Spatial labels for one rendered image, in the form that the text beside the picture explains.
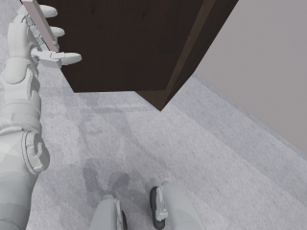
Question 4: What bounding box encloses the right robot foot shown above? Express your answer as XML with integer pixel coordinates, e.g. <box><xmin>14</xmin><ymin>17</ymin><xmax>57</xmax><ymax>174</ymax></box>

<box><xmin>150</xmin><ymin>186</ymin><xmax>166</xmax><ymax>230</ymax></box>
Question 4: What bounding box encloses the left robot hand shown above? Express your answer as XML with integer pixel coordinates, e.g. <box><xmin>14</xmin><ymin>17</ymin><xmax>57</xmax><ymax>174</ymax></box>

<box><xmin>7</xmin><ymin>5</ymin><xmax>82</xmax><ymax>69</ymax></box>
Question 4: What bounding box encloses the cupboard door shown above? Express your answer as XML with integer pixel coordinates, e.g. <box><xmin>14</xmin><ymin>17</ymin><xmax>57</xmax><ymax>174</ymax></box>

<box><xmin>19</xmin><ymin>0</ymin><xmax>204</xmax><ymax>93</ymax></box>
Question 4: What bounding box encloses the robot left upper arm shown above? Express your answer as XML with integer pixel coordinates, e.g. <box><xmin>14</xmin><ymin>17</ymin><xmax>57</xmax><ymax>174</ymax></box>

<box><xmin>0</xmin><ymin>130</ymin><xmax>50</xmax><ymax>230</ymax></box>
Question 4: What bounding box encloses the left robot thigh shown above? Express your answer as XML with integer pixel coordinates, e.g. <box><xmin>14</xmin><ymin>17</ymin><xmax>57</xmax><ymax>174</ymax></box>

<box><xmin>89</xmin><ymin>198</ymin><xmax>123</xmax><ymax>230</ymax></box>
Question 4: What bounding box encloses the handle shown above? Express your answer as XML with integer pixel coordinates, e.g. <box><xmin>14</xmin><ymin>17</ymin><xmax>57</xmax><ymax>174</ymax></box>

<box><xmin>21</xmin><ymin>0</ymin><xmax>59</xmax><ymax>53</ymax></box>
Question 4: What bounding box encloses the left robot forearm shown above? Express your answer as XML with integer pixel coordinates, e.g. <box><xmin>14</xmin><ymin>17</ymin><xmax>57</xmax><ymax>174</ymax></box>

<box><xmin>0</xmin><ymin>57</ymin><xmax>42</xmax><ymax>136</ymax></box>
